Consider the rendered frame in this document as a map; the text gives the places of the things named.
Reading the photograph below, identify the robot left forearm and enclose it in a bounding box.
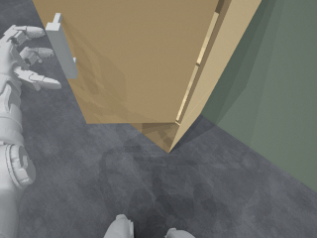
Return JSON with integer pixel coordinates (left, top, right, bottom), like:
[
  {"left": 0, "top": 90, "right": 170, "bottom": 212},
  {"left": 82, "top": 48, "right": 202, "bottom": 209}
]
[{"left": 0, "top": 73, "right": 25, "bottom": 148}]

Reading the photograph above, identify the handle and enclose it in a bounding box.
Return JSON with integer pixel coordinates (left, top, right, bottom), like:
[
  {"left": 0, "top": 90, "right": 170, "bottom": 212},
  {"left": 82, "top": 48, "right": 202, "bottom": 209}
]
[{"left": 45, "top": 13, "right": 78, "bottom": 79}]

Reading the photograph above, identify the left robot shin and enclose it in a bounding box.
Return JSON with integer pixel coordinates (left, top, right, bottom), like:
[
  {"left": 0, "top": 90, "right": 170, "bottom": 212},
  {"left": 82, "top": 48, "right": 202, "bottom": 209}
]
[{"left": 115, "top": 214, "right": 129, "bottom": 221}]

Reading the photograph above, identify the robot left thigh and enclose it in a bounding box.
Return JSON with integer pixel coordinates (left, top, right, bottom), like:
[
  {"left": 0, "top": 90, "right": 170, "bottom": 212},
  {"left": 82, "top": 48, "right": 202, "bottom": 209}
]
[{"left": 103, "top": 219, "right": 134, "bottom": 238}]

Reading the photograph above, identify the left robot hand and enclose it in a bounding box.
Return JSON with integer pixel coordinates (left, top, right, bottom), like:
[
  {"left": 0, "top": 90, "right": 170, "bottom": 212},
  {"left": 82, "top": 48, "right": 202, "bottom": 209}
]
[{"left": 0, "top": 25, "right": 61, "bottom": 91}]

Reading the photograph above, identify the robot left upper arm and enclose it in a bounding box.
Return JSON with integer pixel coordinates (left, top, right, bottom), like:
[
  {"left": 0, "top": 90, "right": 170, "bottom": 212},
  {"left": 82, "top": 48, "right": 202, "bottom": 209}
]
[{"left": 0, "top": 144, "right": 36, "bottom": 238}]

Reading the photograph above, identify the cupboard door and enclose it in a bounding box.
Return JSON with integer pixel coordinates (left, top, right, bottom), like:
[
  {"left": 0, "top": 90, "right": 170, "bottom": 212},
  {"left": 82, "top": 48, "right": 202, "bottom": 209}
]
[{"left": 32, "top": 0, "right": 219, "bottom": 124}]

